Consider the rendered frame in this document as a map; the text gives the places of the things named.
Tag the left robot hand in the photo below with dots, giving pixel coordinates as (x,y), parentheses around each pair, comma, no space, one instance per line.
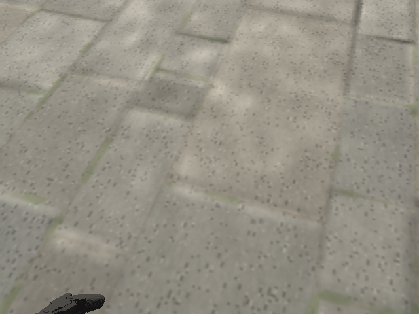
(74,304)

